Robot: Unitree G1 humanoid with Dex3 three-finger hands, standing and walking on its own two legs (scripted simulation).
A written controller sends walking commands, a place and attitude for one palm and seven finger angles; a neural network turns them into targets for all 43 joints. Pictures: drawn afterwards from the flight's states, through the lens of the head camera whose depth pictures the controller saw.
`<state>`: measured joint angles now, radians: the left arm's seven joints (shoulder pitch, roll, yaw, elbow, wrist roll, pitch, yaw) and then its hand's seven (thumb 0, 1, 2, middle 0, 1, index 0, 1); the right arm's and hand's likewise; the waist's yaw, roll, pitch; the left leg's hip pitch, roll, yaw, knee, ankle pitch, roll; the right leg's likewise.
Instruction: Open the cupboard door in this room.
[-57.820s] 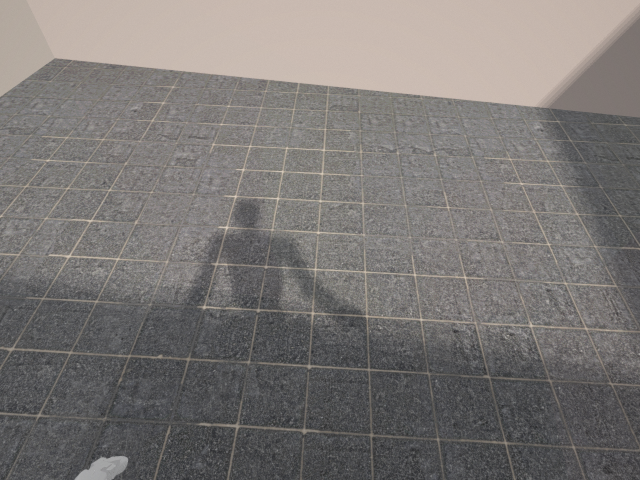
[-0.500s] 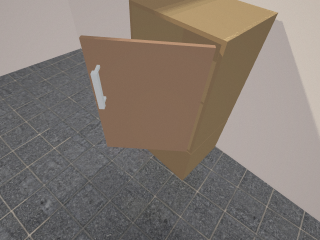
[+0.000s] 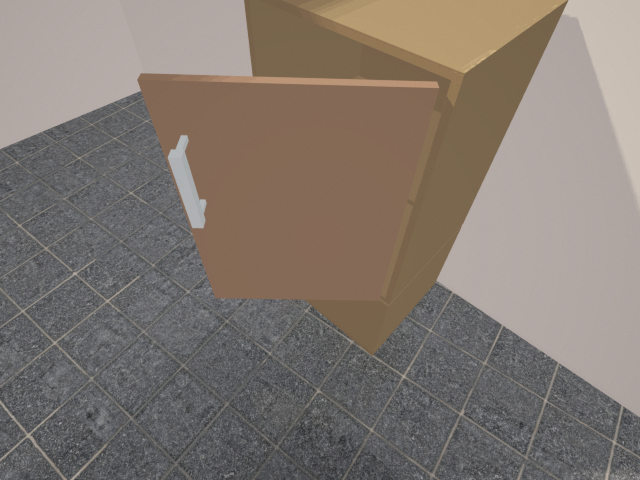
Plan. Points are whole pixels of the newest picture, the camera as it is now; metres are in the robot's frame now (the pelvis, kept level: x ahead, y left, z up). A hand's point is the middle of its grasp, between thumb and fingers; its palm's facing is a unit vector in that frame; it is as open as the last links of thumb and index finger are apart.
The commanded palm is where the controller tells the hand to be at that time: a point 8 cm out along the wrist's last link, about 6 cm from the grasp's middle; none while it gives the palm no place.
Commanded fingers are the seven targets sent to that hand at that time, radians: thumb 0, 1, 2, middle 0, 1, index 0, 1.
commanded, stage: come to a stop and stand still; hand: left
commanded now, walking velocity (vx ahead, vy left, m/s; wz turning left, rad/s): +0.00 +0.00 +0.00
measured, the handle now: (191, 184) +0.54 +0.26 +0.02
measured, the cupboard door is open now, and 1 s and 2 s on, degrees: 42 42 42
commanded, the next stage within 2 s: look again from close up in 0.62 s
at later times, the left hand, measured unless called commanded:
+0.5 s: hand out of the picture -0.02 +0.16 -0.17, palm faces +0.04 -0.98 -0.20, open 7.4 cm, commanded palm none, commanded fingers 0.00 0.90 0.90 -0.20 -0.30 -0.20 -0.30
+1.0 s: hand out of the picture -0.06 +0.14 -0.18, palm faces +0.07 -0.99 -0.12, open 7.4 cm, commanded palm none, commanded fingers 0.00 0.90 0.90 -0.20 -0.30 -0.20 -0.30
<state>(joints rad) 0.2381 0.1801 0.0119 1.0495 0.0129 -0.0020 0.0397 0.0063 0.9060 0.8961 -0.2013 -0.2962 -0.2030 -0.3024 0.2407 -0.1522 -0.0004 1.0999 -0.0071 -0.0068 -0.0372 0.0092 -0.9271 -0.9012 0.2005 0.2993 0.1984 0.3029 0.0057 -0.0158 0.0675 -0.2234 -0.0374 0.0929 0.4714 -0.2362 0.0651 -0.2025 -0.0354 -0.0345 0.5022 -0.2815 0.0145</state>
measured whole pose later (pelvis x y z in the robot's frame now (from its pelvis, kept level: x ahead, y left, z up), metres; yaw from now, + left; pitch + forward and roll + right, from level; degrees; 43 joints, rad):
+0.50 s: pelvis -0.03 -0.02 +0.00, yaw +1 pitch -2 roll +0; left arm 0.33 0.18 -0.01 1.01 0.02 0.00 0.03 0.01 0.90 0.90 -0.20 -0.30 -0.20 -0.30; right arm 0.29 -0.17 0.01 1.02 -0.02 0.01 0.00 0.00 -0.91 -0.90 0.20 0.30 0.20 0.30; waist -0.01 -0.01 -0.01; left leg -0.27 -0.01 0.06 0.50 -0.19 0.04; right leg -0.23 -0.01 -0.07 0.50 -0.24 -0.02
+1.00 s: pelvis -0.04 -0.01 +0.00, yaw +1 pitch -2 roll -1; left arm 0.36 0.12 -0.01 1.09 0.02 -0.02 0.04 0.01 0.91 0.90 -0.20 -0.30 -0.20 -0.30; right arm 0.32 -0.11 0.01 1.12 -0.01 0.00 -0.02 0.01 -0.92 -0.90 0.20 0.30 0.20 0.30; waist 0.01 -0.04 0.01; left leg -0.26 -0.02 0.06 0.46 -0.17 0.05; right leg -0.21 -0.01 -0.07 0.45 -0.21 -0.01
